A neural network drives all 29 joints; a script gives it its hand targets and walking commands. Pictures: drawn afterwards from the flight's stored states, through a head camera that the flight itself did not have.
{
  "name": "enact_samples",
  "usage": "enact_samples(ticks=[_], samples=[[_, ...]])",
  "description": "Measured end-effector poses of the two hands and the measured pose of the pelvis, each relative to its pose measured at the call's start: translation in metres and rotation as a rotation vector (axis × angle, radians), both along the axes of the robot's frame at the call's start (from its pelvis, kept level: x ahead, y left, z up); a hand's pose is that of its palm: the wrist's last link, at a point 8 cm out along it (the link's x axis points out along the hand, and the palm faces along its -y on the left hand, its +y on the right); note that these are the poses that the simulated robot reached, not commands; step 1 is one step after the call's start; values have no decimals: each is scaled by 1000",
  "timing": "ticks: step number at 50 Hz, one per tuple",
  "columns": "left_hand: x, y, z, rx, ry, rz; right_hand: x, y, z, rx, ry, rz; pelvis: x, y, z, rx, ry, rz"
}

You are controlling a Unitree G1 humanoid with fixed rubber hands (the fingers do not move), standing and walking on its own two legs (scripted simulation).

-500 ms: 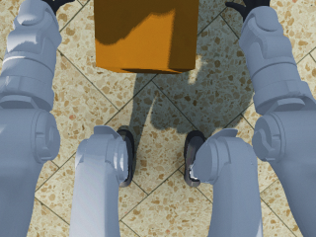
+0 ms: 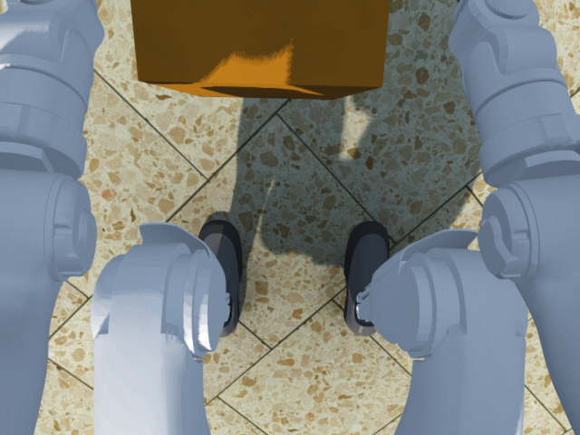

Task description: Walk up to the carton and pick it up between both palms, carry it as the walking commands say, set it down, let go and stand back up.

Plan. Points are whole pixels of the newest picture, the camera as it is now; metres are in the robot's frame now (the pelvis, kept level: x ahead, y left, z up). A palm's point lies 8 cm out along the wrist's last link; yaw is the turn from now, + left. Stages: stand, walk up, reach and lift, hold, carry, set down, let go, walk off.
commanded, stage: reach and lift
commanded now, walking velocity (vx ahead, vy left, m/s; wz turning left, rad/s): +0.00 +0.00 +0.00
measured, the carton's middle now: out of the picture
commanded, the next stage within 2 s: none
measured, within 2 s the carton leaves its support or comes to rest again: leaves its support in 1.48 s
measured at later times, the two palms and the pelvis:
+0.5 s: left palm out of the picture +0.55 +0.20 -0.17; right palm out of the picture +0.57 -0.12 -0.17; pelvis +0.00 +0.00 +0.01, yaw +0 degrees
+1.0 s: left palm out of the picture +0.55 +0.20 -0.17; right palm out of the picture +0.56 -0.10 -0.17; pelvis +0.00 +0.00 +0.00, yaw +0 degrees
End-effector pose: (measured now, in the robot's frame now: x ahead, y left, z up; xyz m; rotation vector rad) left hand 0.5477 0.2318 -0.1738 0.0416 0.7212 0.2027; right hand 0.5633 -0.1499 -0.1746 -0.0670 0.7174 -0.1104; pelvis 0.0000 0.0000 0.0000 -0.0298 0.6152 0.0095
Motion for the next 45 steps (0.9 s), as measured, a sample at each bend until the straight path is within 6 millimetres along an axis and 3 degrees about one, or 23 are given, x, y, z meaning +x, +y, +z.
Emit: enact_samples(ticks=[14,26,35,45], samples=[[-3,-5,8,-17,13,-13,1,11,10,12,16,18,-3,-2,8,0,17,3],[4,-30,1,-33,6,-55,2,34,3,32,9,47,-2,0,8,-6,8,3],[4,-31,2,-18,5,-50,0,55,1,50,3,83,-1,0,9,-7,2,9],[5,-31,2,-15,11,-57,0,56,1,44,8,74,-1,1,10,-10,-5,11]])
